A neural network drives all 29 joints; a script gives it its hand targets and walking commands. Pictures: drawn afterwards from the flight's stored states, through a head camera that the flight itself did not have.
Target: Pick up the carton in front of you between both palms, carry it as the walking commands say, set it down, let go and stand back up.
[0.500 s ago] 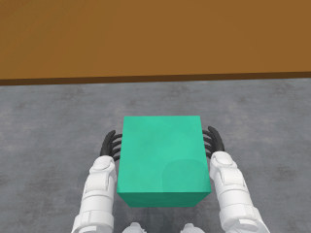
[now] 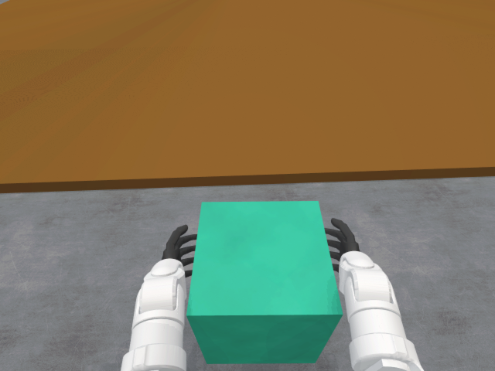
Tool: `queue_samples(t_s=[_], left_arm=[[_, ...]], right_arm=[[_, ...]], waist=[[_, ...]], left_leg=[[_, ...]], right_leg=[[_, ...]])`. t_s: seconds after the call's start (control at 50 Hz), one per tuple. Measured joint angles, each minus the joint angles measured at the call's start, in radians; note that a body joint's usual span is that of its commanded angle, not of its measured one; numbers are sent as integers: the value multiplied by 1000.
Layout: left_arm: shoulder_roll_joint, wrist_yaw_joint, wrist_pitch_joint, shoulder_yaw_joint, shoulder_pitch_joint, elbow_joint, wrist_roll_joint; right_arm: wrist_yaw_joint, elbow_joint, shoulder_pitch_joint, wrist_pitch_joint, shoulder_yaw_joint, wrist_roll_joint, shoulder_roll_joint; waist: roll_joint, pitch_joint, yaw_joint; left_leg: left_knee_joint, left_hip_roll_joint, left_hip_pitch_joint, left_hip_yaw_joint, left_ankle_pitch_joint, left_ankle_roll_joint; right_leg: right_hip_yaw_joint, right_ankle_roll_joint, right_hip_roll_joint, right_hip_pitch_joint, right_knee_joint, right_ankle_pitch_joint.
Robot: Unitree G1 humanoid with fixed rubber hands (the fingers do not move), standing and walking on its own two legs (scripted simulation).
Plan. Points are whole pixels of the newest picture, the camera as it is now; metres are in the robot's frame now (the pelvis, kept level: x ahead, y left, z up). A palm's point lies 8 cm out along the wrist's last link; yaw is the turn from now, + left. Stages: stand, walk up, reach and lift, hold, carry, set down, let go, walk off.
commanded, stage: reach and lift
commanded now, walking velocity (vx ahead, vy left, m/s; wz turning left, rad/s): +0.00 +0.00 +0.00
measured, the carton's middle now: (260, 285) +0.30 +0.00 -0.05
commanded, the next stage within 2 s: hold in 0.84 s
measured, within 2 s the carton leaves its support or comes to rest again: neither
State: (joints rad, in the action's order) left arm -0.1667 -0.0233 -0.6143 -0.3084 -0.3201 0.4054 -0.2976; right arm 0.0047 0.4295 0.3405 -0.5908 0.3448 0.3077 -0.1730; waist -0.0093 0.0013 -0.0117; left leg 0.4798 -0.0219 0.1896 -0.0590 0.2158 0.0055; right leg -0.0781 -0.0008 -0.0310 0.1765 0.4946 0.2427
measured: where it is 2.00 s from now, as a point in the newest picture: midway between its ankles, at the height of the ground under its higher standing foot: outside the picture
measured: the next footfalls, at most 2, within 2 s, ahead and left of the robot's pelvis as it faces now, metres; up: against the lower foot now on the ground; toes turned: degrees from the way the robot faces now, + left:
left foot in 1.98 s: +0.22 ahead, +0.10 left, +0.00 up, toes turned +8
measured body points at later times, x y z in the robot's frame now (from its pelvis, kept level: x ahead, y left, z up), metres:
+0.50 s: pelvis +0.01 +0.00 +0.01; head -0.01 +0.01 +0.45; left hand +0.32 +0.16 +0.03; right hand +0.32 -0.15 +0.03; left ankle +0.03 +0.12 -0.74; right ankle +0.02 -0.12 -0.74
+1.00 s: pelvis +0.01 +0.00 +0.01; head -0.03 +0.00 +0.46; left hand +0.31 +0.15 +0.05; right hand +0.31 -0.15 +0.05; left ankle +0.03 +0.12 -0.74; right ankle +0.02 -0.12 -0.74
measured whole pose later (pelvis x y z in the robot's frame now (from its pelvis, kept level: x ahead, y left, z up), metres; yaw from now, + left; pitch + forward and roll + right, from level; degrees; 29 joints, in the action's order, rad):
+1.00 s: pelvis +0.01 +0.00 +0.01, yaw +0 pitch -7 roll +0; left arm -0.14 -0.01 -0.74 -0.18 -0.22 0.18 -0.25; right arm 0.00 0.20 0.24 -0.73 0.21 0.26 -0.15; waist -0.01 0.02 0.00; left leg 0.35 -0.02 0.05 -0.07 0.18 0.00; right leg -0.08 0.00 -0.02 0.03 0.36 0.20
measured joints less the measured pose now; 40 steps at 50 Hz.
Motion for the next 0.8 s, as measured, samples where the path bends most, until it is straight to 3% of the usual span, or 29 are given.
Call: queue_samples(t_s=[0.3,0.8], left_arm=[[-5,-5,-7,0,-13,-46,-1],[17,6,-77,89,67,-139,26]], right_arm=[[7,-42,14,-5,1,0,-5],[-1,-136,-66,-78,-96,-26,18]], waist=[[-1,39,0],[3,28,1]], left_leg=[[-28,-1,-25,1,-15,-1],[-105,1,-110,-3,-26,-1]], right_leg=[[-2,3,3,-26,-31,-16],[-1,1,5,-112,-109,-27]])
